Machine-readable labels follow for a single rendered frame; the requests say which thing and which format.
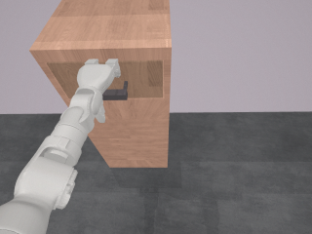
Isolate robot left upper arm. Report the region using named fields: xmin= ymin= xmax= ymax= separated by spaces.
xmin=0 ymin=156 xmax=78 ymax=234

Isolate cabinet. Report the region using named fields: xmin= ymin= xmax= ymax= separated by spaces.
xmin=29 ymin=0 xmax=172 ymax=168

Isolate left robot forearm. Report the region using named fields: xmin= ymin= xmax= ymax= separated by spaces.
xmin=14 ymin=85 xmax=103 ymax=198

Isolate handle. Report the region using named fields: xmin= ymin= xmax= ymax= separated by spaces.
xmin=102 ymin=81 xmax=128 ymax=100

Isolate drawer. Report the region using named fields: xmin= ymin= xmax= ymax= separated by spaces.
xmin=47 ymin=59 xmax=163 ymax=99

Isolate robot left hand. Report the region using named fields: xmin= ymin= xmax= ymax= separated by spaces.
xmin=77 ymin=58 xmax=121 ymax=123

